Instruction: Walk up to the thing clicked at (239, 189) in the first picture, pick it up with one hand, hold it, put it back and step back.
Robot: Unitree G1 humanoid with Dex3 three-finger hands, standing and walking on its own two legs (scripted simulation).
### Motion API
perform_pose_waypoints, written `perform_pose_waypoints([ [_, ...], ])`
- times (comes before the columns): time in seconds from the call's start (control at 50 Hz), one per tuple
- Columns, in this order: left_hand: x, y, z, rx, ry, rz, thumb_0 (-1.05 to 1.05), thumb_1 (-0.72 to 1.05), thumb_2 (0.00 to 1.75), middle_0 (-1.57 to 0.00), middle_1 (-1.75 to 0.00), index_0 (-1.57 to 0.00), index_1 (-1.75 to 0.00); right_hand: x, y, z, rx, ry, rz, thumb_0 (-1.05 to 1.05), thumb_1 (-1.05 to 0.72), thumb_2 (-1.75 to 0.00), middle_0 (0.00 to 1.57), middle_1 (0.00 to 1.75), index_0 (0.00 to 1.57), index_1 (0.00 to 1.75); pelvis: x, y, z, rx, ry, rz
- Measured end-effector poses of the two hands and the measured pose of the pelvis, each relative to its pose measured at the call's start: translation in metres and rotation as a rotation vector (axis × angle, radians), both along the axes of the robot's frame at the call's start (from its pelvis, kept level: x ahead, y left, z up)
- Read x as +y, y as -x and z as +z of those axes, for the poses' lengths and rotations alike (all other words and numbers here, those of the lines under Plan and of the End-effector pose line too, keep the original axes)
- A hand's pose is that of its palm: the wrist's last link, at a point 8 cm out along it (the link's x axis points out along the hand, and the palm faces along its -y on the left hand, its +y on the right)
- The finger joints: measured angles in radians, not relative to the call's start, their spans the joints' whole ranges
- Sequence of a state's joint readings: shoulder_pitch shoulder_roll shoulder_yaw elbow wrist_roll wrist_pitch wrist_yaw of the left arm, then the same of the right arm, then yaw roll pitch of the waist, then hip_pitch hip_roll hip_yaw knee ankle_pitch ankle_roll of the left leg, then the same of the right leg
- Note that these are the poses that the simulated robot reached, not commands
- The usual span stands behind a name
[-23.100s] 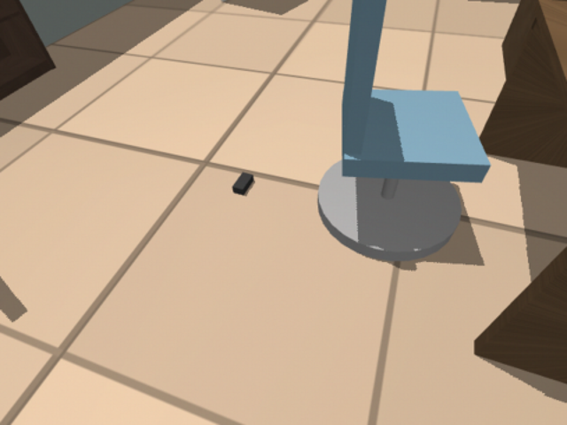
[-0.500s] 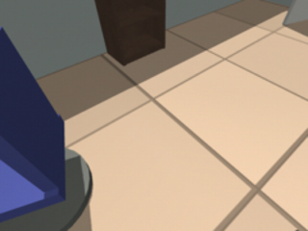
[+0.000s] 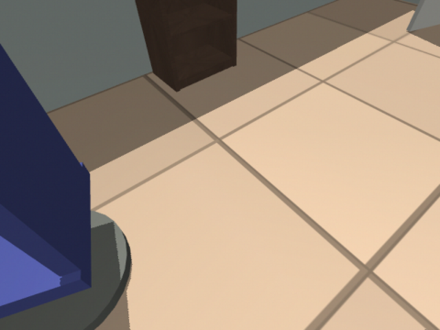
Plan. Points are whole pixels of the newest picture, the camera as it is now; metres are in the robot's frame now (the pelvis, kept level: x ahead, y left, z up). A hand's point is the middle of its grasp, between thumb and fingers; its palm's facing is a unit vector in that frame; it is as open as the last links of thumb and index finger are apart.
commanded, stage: stand
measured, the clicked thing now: out of the picture +0.20 -0.70 -0.76
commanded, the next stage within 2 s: walk up in 1.64 s
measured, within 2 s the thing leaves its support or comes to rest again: neither
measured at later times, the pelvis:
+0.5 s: pelvis +0.01 +0.00 +0.00, yaw +0 degrees
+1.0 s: pelvis +0.01 +0.00 +0.00, yaw +0 degrees
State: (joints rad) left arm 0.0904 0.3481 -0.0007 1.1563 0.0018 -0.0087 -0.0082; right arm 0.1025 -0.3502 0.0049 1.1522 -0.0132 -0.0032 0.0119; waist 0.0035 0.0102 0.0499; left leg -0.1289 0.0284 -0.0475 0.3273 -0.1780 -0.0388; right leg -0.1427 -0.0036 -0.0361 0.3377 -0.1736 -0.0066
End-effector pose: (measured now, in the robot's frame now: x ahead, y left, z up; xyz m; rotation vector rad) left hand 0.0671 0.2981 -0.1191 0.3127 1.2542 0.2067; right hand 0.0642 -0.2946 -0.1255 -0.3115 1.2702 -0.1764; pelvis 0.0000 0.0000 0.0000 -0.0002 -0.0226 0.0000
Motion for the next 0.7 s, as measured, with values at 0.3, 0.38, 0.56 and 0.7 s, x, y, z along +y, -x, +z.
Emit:
perform_pose_waypoints([
  [0.3,0.0,-0.02,0.003,-0.032,-0.002,-0.006,0.01,0.91,0.9,-0.21,-0.3,-0.21,-0.3,0.001,-0.021,0.003,-0.038,0.003,0.013,0.01,-0.91,-0.9,0.21,0.3,0.21,0.3,0.0,-0.008,0.001,0.001,0.0,-0.001],
  [0.38,0.0,-0.02,0.003,-0.028,-0.003,-0.005,0.01,0.91,0.9,-0.21,-0.3,-0.21,-0.3,0.001,-0.022,0.003,-0.035,0.003,0.013,0.01,-0.91,-0.9,0.21,0.3,0.21,0.3,0.0,-0.01,0.001,0.002,0.001,-0.001],
  [0.56,0.001,-0.017,0.001,-0.01,-0.002,0.003,0.01,0.91,0.9,-0.21,-0.3,-0.21,-0.3,0.001,-0.021,0.003,-0.024,0.006,0.013,0.01,-0.91,-0.9,0.21,0.3,0.21,0.3,0.0,-0.013,0.001,0.002,0.0,-0.003],
  [0.7,0.001,-0.016,0.002,-0.009,-0.004,0.003,0.01,0.91,0.9,-0.21,-0.3,-0.21,-0.3,0.002,-0.022,0.002,-0.027,0.005,0.014,0.01,-0.91,-0.9,0.21,0.3,0.21,0.3,0.001,-0.013,0.001,0.0,-0.001,-0.004],
])
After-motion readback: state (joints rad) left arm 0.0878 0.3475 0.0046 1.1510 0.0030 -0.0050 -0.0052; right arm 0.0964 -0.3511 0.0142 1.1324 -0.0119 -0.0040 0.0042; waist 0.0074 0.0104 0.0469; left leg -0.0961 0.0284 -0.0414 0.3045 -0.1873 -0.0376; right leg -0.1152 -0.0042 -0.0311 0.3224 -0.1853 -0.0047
